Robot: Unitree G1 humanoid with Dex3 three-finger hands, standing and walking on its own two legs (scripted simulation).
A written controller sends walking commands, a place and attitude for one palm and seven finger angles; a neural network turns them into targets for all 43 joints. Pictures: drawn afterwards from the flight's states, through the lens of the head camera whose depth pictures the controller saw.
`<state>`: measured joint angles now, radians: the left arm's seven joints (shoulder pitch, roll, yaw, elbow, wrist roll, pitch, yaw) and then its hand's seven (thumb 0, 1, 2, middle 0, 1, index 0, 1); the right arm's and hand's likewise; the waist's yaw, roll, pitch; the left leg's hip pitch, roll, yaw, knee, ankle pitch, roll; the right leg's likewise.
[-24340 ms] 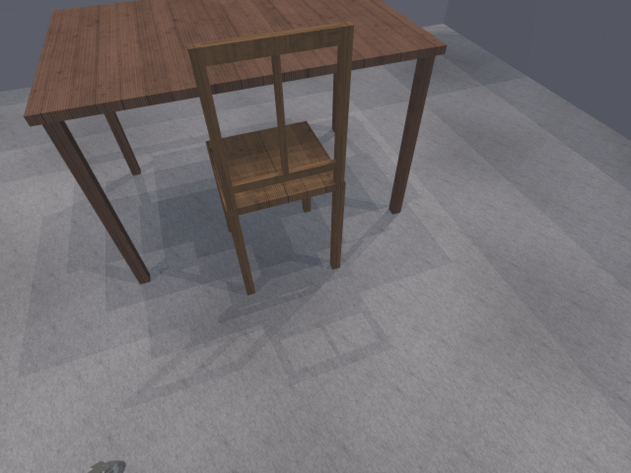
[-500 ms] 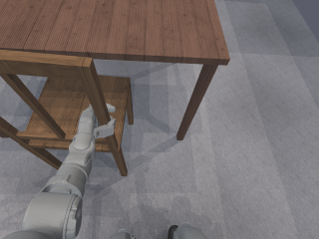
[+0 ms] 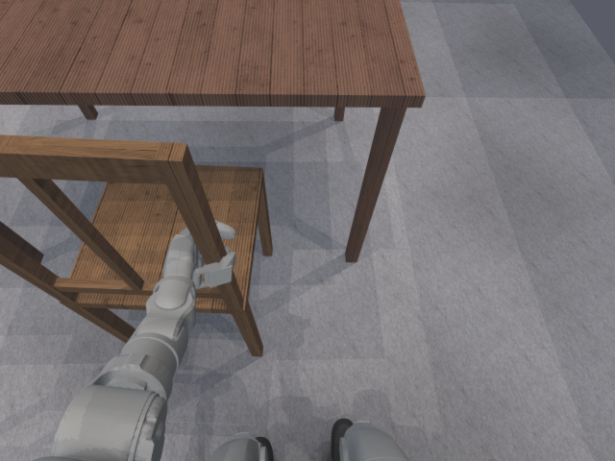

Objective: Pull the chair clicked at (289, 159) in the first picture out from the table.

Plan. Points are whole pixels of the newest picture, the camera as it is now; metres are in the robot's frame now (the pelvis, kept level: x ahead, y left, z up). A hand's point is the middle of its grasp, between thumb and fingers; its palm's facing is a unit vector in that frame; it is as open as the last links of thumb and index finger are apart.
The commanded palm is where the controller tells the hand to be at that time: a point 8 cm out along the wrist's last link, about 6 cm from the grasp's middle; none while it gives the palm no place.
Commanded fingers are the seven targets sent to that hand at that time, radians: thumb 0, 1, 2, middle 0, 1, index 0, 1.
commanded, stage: step backward, pulling the chair out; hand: left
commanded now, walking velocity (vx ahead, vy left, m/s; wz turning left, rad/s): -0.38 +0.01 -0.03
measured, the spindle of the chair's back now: (97, 242) +0.43 +0.31 -0.04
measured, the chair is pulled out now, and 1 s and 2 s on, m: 0.12 0.18 0.28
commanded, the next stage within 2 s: none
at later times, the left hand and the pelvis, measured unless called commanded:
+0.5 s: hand (234, 302) +0.33 +0.10 -0.06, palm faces -0.09 -0.98 -0.17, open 6.0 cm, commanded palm +0.34 +0.15 -0.05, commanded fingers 0.00 0.90 0.90 -0.50 -1.45 -0.50 -1.45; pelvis -0.02 +0.00 +0.00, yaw -1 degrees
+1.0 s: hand (234, 303) +0.33 +0.10 -0.06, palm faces -0.11 -0.98 -0.17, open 6.0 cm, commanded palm +0.34 +0.15 -0.06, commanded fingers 0.00 0.90 0.90 -0.50 -1.45 -0.50 -1.45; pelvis -0.03 +0.00 +0.00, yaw -2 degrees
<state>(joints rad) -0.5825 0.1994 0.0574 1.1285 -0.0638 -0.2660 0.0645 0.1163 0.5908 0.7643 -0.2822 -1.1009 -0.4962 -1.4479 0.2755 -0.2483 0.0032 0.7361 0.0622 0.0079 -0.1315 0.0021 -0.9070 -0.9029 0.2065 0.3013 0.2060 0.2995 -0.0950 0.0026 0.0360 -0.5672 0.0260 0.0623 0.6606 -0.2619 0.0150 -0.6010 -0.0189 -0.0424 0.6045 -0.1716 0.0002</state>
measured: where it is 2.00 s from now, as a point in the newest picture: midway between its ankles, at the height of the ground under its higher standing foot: outside the picture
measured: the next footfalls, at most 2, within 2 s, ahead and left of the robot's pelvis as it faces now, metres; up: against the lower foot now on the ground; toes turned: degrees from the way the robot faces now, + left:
left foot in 1.68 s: -0.06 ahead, +0.12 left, +0.00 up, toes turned -3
right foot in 1.90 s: -0.08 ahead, -0.12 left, +0.00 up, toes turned -2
